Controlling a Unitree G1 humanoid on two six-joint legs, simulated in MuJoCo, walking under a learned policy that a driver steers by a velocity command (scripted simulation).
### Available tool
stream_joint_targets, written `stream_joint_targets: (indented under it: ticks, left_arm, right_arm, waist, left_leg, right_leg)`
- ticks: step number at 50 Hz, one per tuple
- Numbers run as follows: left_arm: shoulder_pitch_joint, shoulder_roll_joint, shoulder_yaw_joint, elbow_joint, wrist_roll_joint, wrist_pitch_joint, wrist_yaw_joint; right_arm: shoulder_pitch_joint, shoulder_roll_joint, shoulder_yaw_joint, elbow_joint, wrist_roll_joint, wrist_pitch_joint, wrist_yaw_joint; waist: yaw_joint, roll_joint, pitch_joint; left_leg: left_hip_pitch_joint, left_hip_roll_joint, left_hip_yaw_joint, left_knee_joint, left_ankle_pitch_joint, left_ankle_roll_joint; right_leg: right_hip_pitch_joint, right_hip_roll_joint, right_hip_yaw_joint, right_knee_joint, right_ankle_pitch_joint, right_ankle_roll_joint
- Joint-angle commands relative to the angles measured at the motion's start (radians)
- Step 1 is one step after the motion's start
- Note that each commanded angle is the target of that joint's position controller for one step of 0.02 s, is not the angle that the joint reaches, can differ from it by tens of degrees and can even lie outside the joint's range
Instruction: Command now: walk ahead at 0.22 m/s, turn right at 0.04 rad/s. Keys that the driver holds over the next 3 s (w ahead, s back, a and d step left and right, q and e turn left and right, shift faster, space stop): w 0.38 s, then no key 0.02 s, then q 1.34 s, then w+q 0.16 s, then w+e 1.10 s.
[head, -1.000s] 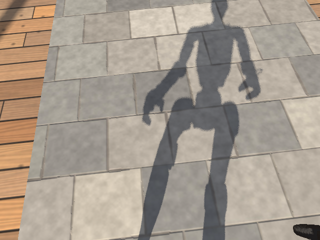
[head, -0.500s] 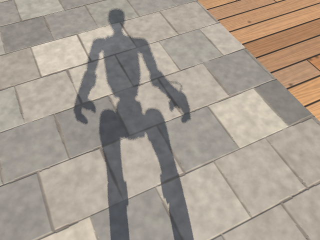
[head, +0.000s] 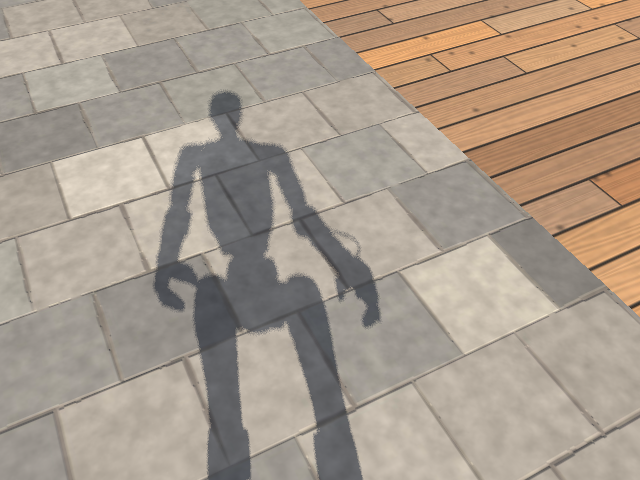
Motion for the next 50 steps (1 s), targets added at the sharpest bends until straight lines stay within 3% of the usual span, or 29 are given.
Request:
stream_joint_targets:
  ticks: [1, 3, 4, 5, 6, 7, 8, 10, 13, 17, 19, 22, 24, 25, 26, 27, 28, 29, 30, 31, 32, 33, 35, 38, 41, 45, 48, 49, 50]
  left_arm:
    - [0.048, 0.192, 0.057, -0.026, -0.014, -0.025, 0.006]
    - [0.012, 0.175, 0.054, -0.026, -0.021, -0.041, 0.004]
    - [-0.040, 0.156, 0.049, -0.039, -0.023, -0.044, 0.002]
    - [-0.105, 0.116, 0.039, -0.065, -0.022, -0.049, 0.000]
    - [-0.142, 0.059, 0.026, -0.099, -0.020, -0.065, -0.001]
    - [-0.157, 0.099, 0.035, -0.128, -0.026, -0.086, 0.003]
    - [-0.132, 0.146, 0.050, -0.116, -0.038, -0.101, 0.001]
    - [-0.080, 0.129, 0.049, -0.086, -0.037, -0.116, -0.011]
    - [-0.117, 0.103, 0.046, -0.089, -0.020, -0.113, -0.032]
    - [-0.221, 0.040, 0.020, -0.124, -0.020, -0.112, -0.049]
    - [-0.266, 0.050, 0.018, -0.139, -0.025, -0.112, -0.055]
    - [-0.272, 0.090, 0.030, -0.156, -0.021, -0.117, -0.059]
    - [-0.149, 0.142, 0.053, -0.123, -0.007, -0.123, -0.051]
    - [-0.022, 0.176, 0.071, -0.081, 0.000, -0.124, -0.042]
    - [0.108, 0.233, 0.086, -0.054, 0.016, -0.122, -0.027]
    - [0.152, 0.306, 0.093, -0.052, 0.036, -0.105, -0.018]
    - [0.145, 0.252, 0.079, -0.072, 0.025, -0.091, -0.022]
    - [0.056, 0.200, 0.063, -0.084, 0.009, -0.084, -0.020]
    - [-0.014, 0.157, 0.050, -0.082, -0.002, -0.082, -0.017]
    - [-0.065, 0.120, 0.039, -0.075, -0.002, -0.084, -0.018]
    - [-0.107, 0.115, 0.039, -0.068, 0.015, -0.089, -0.020]
    - [-0.137, 0.113, 0.040, -0.062, 0.027, -0.093, -0.023]
    - [-0.166, 0.122, 0.044, -0.048, 0.033, -0.099, -0.017]
    - [-0.163, 0.164, 0.059, -0.026, 0.022, -0.092, 0.006]
    - [-0.173, 0.193, 0.067, -0.020, 0.013, -0.070, 0.021]
    - [-0.144, 0.227, 0.077, -0.005, -0.004, -0.040, 0.016]
    - [-0.124, 0.224, 0.080, 0.011, -0.027, -0.020, 0.013]
    - [-0.068, 0.190, 0.073, 0.034, -0.023, -0.014, 0.009]
    - [-0.056, 0.133, 0.058, 0.017, 0.015, -0.014, 0.001]
  right_arm:
    - [-0.063, -0.075, -0.018, -0.071, 0.017, -0.045, -0.003]
    - [-0.009, -0.075, -0.021, -0.052, 0.024, -0.071, 0.010]
    - [0.065, -0.077, -0.025, -0.020, 0.026, -0.081, 0.016]
    - [0.154, -0.115, -0.037, 0.019, 0.022, -0.088, 0.019]
    - [0.245, -0.189, -0.058, 0.052, 0.019, -0.096, 0.020]
    - [0.293, -0.240, -0.070, 0.050, 0.010, -0.102, 0.029]
    - [0.258, -0.187, -0.053, 0.036, -0.001, -0.106, 0.026]
    - [0.205, -0.148, -0.042, 0.013, 0.006, -0.108, 0.023]
    - [0.198, -0.090, -0.018, 0.015, 0.003, -0.089, 0.022]
    - [0.222, -0.131, -0.024, 0.020, 0.005, -0.071, 0.000]
    - [0.250, -0.154, -0.029, 0.030, 0.009, -0.070, -0.004]
    - [0.252, -0.153, -0.033, 0.048, 0.017, -0.060, -0.006]
    - [0.210, -0.173, -0.042, 0.038, 0.019, -0.052, -0.009]
    - [0.191, -0.165, -0.040, 0.027, 0.019, -0.050, -0.009]
    - [0.182, -0.139, -0.032, -0.002, 0.003, -0.052, -0.010]
    - [0.346, -0.007, 0.005, -0.003, -0.017, -0.053, -0.007]
    - [0.384, -0.069, -0.011, 0.017, 0.017, -0.053, -0.008]
    - [0.282, -0.142, -0.037, -0.007, 0.043, -0.045, -0.013]
    - [0.211, -0.136, -0.040, -0.028, 0.043, -0.032, -0.022]
    - [0.192, -0.123, -0.045, -0.024, 0.028, -0.012, -0.032]
    - [0.213, -0.100, -0.048, -0.029, 0.022, 0.012, -0.038]
    - [0.229, -0.083, -0.049, -0.032, 0.020, 0.031, -0.040]
    - [0.213, -0.070, -0.054, -0.062, 0.018, 0.048, -0.044]
    - [0.125, -0.076, -0.054, -0.121, 0.006, 0.055, -0.033]
    - [0.062, -0.085, -0.052, -0.158, 0.008, 0.058, -0.012]
    - [-0.002, -0.109, -0.059, -0.204, 0.010, 0.067, 0.013]
    - [0.023, -0.116, -0.069, -0.210, 0.006, 0.065, 0.021]
    - [0.061, -0.157, -0.085, -0.203, 0.001, 0.063, 0.012]
    - [0.096, -0.276, -0.115, -0.215, -0.001, 0.058, -0.008]
  waist:
    - [0.035, -0.155, 0.122]
    - [-0.006, -0.166, 0.117]
    - [-0.049, -0.147, 0.101]
    - [-0.088, -0.070, 0.095]
    - [-0.098, 0.143, 0.084]
    - [-0.123, 0.286, 0.081]
    - [-0.095, 0.177, 0.087]
    - [-0.058, 0.093, 0.074]
    - [-0.052, 0.104, 0.081]
    - [-0.077, 0.095, 0.092]
    - [-0.087, 0.110, 0.106]
    - [-0.051, 0.124, 0.117]
    - [0.033, 0.139, 0.027]
    - [0.096, 0.124, -0.052]
    - [0.143, 0.064, -0.174]
    - [0.069, -0.236, -0.363]
    - [0.087, -0.256, -0.497]
    - [0.076, -0.177, -0.333]
    - [0.051, -0.127, -0.207]
    - [0.024, -0.081, -0.131]
    - [-0.015, -0.110, -0.099]
    - [-0.035, -0.122, -0.080]
    - [-0.049, -0.121, -0.051]
    - [-0.033, -0.099, -0.056]
    - [-0.021, -0.086, -0.059]
    - [-0.001, -0.078, -0.047]
    - [-0.026, -0.063, -0.056]
    - [-0.029, 0.001, -0.058]
    - [-0.003, 0.269, -0.066]
  left_leg:
    - [-0.182, -0.032, 0.051, 0.096, -0.092, 0.046]
    - [-0.105, -0.012, 0.027, 0.041, -0.074, 0.090]
    - [0.020, -0.013, 0.019, -0.047, -0.047, 0.111]
    - [0.114, 0.031, -0.065, -0.137, -0.068, 0.133]
    - [0.241, 0.161, -0.328, -0.274, -0.214, 0.200]
    - [0.342, 0.338, -0.659, -0.400, -0.187, 0.309]
    - [0.367, 0.359, -0.663, -0.386, -0.137, 0.321]
    - [0.402, 0.300, -0.503, -0.377, -0.051, 0.266]
    - [0.331, 0.213, -0.280, -0.422, 0.224, 0.210]
    - [0.219, 0.147, -0.112, -0.450, 0.355, 0.191]
    - [0.177, 0.160, -0.097, -0.471, 0.332, 0.194]
    - [0.201, 0.185, -0.103, -0.398, 0.541, 0.162]
    - [0.224, 0.172, -0.097, -0.248, 0.798, 0.119]
    - [0.187, 0.128, -0.081, -0.109, 0.850, 0.086]
    - [0.032, 0.069, -0.066, 0.105, 0.631, 0.042]
    - [-0.261, -0.073, -0.026, 0.502, -0.191, -0.023]
    - [-0.279, -0.094, -0.153, 0.694, -0.343, -0.033]
    - [-0.347, -0.041, -0.132, 0.745, -0.291, -0.032]
    - [-0.380, -0.001, -0.083, 0.720, -0.227, -0.031]
    - [-0.346, 0.030, -0.074, 0.690, -0.176, -0.039]
    - [-0.266, 0.055, -0.075, 0.660, -0.132, -0.041]
    - [-0.205, 0.055, -0.057, 0.651, -0.106, -0.042]
    - [-0.192, 0.059, -0.040, 0.576, -0.082, -0.044]
    - [-0.215, 0.086, -0.039, 0.431, 0.013, -0.039]
    - [-0.176, 0.083, -0.011, 0.318, 0.076, -0.028]
    - [-0.155, 0.064, 0.029, 0.193, 0.031, -0.004]
    - [-0.038, 0.010, 0.078, -0.029, 0.123, 0.046]
    - [0.046, 0.009, 0.026, -0.131, 0.253, 0.083]
    - [0.188, 0.225, -0.274, -0.194, 0.642, 0.170]
  right_leg:
    - [-0.055, -0.260, 0.389, -0.333, -0.485, -0.174]
    - [-0.094, -0.261, 0.373, -0.307, -0.414, -0.168]
    - [-0.160, -0.218, 0.304, -0.261, -0.354, -0.138]
    - [-0.237, -0.141, 0.188, -0.139, -0.257, -0.086]
    - [-0.389, -0.006, 0.000, 0.143, -0.141, -0.007]
    - [-0.561, 0.028, -0.009, 0.372, -0.228, 0.021]
    - [-0.641, -0.024, 0.056, 0.522, -0.245, 0.009]
    - [-0.701, -0.087, 0.053, 0.577, -0.076, -0.019]
    - [-0.616, -0.121, 0.003, 0.445, 0.083, 0.002]
    - [-0.459, -0.079, -0.062, 0.158, 0.259, 0.044]
    - [-0.377, -0.056, -0.078, 0.066, 0.321, 0.047]
    - [-0.295, -0.038, -0.041, -0.021, 0.354, 0.017]
    - [-0.122, -0.003, -0.040, -0.052, 0.373, -0.018]
    - [0.054, 0.001, -0.046, -0.085, 0.456, -0.043]
    - [0.320, -0.124, 0.052, -0.025, 0.704, -0.083]
    - [0.649, -0.442, 0.370, 0.027, 0.982, -0.236]
    - [0.592, -0.490, 0.541, -0.090, 0.825, -0.289]
    - [0.436, -0.438, 0.398, -0.143, 0.689, -0.250]
    - [0.301, -0.390, 0.290, -0.177, 0.600, -0.217]
    - [0.160, -0.346, 0.199, -0.217, 0.556, -0.196]
    - [0.035, -0.322, 0.137, -0.258, 0.506, -0.184]
    - [-0.055, -0.308, 0.093, -0.294, 0.463, -0.188]
    - [-0.122, -0.311, 0.033, -0.338, 0.405, -0.211]
    - [-0.085, -0.339, -0.001, -0.361, 0.338, -0.228]
    - [-0.068, -0.348, -0.047, -0.367, 0.286, -0.219]
    - [0.016, -0.375, -0.069, -0.314, 0.264, -0.193]
    - [0.035, -0.342, -0.121, -0.174, 0.240, -0.112]
    - [-0.011, -0.289, -0.165, -0.055, 0.177, -0.045]
    - [-0.225, -0.164, -0.269, 0.257, -0.080, 0.055]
